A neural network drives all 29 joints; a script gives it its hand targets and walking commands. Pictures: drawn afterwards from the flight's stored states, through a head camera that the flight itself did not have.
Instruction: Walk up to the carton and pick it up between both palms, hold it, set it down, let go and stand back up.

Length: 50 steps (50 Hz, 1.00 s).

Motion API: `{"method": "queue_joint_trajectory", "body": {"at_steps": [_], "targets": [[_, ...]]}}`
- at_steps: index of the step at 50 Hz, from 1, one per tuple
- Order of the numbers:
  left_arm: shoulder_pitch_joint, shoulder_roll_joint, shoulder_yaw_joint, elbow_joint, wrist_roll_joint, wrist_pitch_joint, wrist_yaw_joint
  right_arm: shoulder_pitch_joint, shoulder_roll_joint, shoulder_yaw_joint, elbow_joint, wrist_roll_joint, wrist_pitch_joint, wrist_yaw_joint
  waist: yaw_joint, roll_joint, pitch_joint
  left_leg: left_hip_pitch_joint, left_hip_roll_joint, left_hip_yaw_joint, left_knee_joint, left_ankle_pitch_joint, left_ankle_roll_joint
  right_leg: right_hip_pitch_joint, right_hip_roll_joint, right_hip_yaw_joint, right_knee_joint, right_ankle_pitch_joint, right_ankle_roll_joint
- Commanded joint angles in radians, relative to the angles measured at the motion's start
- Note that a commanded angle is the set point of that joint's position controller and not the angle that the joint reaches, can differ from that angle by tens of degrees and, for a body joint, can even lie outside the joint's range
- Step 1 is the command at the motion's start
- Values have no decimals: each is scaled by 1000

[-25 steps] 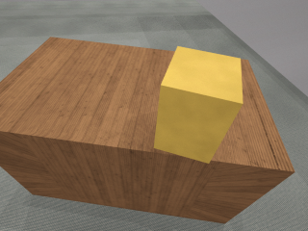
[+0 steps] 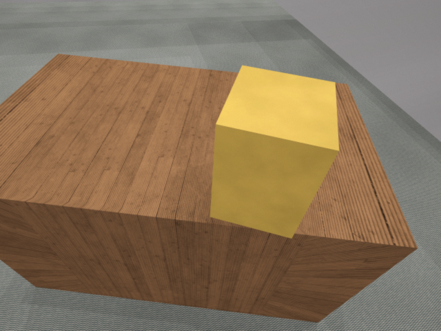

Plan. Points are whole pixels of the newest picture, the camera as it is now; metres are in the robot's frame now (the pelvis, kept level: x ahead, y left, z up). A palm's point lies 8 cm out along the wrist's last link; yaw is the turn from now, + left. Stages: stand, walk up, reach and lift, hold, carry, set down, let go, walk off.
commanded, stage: walk up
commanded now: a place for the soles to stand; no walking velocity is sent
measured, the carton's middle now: (267, 154) +0.49 -0.08 +0.06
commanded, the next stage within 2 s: none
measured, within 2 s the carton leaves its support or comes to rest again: neither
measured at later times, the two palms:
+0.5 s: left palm out of the picture +0.13 +0.22 -0.13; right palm (416, 319) +0.22 -0.38 -0.09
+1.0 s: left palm out of the picture +0.16 +0.20 -0.10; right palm out of the picture +0.18 -0.42 -0.12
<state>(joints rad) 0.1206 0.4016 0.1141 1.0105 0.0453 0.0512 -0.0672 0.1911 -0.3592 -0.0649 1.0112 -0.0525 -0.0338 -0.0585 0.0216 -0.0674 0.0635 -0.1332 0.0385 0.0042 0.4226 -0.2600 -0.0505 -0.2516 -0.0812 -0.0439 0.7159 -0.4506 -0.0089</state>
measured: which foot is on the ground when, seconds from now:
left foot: down 0.00-0.12, up 0.14-0.34, down 0.36-1.00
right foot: up 0.00-0.08, down 0.10-1.00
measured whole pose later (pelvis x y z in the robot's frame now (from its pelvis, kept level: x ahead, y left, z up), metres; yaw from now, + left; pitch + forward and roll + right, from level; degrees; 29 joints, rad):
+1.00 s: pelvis +0.08 -0.11 +0.00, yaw -4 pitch -3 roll +0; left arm 0.16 0.37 0.03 0.99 -0.01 0.00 0.03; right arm 0.03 -0.39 -0.02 1.03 0.01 0.02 -0.04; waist 0.03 0.05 0.16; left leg -0.21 0.08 0.07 0.45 -0.19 -0.03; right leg -0.04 0.12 -0.02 0.35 -0.27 -0.11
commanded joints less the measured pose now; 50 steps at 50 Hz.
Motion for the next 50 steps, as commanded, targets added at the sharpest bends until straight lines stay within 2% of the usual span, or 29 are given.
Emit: {"method": "queue_joint_trajectory", "body": {"at_steps": [1,2,3,4,5,6,7,8,10,11,13,15,16,17,18,19,20,21,22,23,24,26,27,28,32,37,45,47,50], "targets": [[-8,139,34,-190,1,-26,-16,23,-379,-104,-151,-19,-29,-32,-6,252,25,74,401,-349,-159,-31,310,-286,-105,187,89,-63,-38],[33,145,36,-183,0,-30,-20,-3,-366,-100,-174,-17,-28,-26,11,274,-6,25,376,-294,-112,4,285,-188,-99,159,6,-13,-43],[112,138,37,-160,0,-32,-23,-54,-349,-93,-199,-12,-21,-17,61,261,-28,-93,310,-188,-28,9,236,2,-71,108,-132,111,-45],[219,155,45,-124,6,-32,-21,-95,-301,-73,-226,-7,-9,-6,118,192,-50,-245,206,-61,131,-2,168,231,1,27,-252,216,-44],[275,258,67,-106,19,-30,-10,-40,-189,-39,-245,-2,1,5,141,-156,-38,-415,28,94,457,-180,93,307,-84,193,-415,119,-67],[195,331,76,-173,9,-25,-1,-25,-164,-26,-276,29,7,0,127,-254,-8,-551,-109,54,622,-383,47,241,-237,493,-557,-15,-179],[143,324,83,-225,5,-22,0,-10,-218,-41,-291,39,13,-12,120,-210,46,-480,-66,-46,717,-420,68,103,-289,582,-555,-50,-305],[132,287,70,-241,-3,-22,6,-13,-268,-49,-292,45,10,-15,107,-146,83,-493,-53,-73,768,-400,62,106,-276,544,-525,71,-329],[121,260,51,-263,-16,-26,32,85,-287,-52,-258,56,-9,-14,64,-61,27,-492,7,-84,738,-327,61,234,-242,341,-379,443,-294],[119,239,41,-269,-19,-29,42,110,-276,-45,-251,48,-18,-11,52,-56,6,-446,21,-73,673,-312,58,227,-246,298,-343,609,-284],[76,202,18,-292,-18,-27,51,117,-253,-29,-257,43,-18,-1,19,-31,10,-280,55,-49,454,-272,45,108,-243,232,-332,712,-252],[34,178,-7,-298,-28,-28,56,123,-229,-16,-243,43,-8,8,-16,-29,1,-91,47,4,209,-93,50,23,-183,169,-270,785,-180],[34,172,-22,-291,-43,-29,58,126,-220,-12,-240,42,-8,9,-31,-28,-15,18,29,15,90,77,55,-18,-160,154,-223,769,-139],[47,157,-36,-280,-55,-34,57,118,-237,-17,-240,37,-8,6,-48,0,-29,107,47,-26,2,249,71,-59,-144,156,-189,714,-86],[71,126,-48,-276,-69,-47,53,90,-294,-34,-248,31,-5,0,-50,94,-63,171,138,-129,-24,380,105,-94,-104,132,-136,635,-20],[126,100,-60,-262,-78,-52,50,34,-330,-37,-274,36,-2,-3,-22,193,-106,149,279,-278,-79,373,162,-65,-33,105,-70,435,37],[174,168,-36,-227,-84,-33,58,-43,-328,-26,-285,51,4,0,-8,185,-98,-65,393,-384,-77,308,289,79,45,126,-27,34,48],[163,199,-23,-213,-76,-16,64,-61,-312,-14,-278,49,6,7,-9,202,-68,-127,387,-374,-66,207,323,115,36,160,21,-74,28],[153,201,-29,-215,-70,-15,62,-77,-300,-6,-285,47,5,12,-4,212,-51,-110,357,-325,-63,220,295,88,34,160,-18,-46,10],[160,197,-36,-199,-68,-23,59,-98,-293,-4,-287,46,10,15,6,195,-50,-80,322,-254,-41,305,256,86,29,147,-104,48,1],[177,204,-39,-178,-63,-33,61,-121,-288,1,-283,54,14,19,18,171,-77,-78,280,-170,13,372,201,139,-6,158,-228,251,-6],[90,252,-36,-168,-58,-56,63,-133,-282,1,-258,76,23,29,-15,91,-33,-29,131,-45,116,334,87,62,-104,288,-362,519,-14],[62,248,-39,-164,-62,-63,63,-152,-280,1,-247,81,29,27,-18,103,-8,25,112,-23,99,292,71,7,-113,289,-344,621,-9],[74,237,-44,-147,-65,-71,65,-164,-274,2,-239,76,29,25,-14,109,-19,46,123,-26,96,334,72,20,-111,274,-336,740,7],[111,220,-52,-98,-72,-76,82,-171,-263,9,-182,74,20,24,10,22,-134,48,140,-17,81,478,87,207,-91,206,-286,1027,57],[94,210,-48,-81,-67,-65,92,-206,-240,17,-125,75,29,22,25,1,-151,45,123,7,46,412,82,234,-90,206,-317,1033,60],[85,205,-42,-59,-58,-62,107,-224,-214,16,-58,61,36,18,31,-35,-91,-69,70,-4,29,40,57,275,-112,261,-415,989,68],[82,200,-42,-60,-56,-64,110,-214,-207,15,-46,60,33,16,27,-29,-84,-80,66,-15,27,16,56,274,-113,265,-433,948,65],[62,186,-42,-57,-60,-67,112,-195,-203,17,-27,59,24,13,12,-2,-82,-52,77,-28,-8,81,54,255,-99,232,-437,906,55]]}}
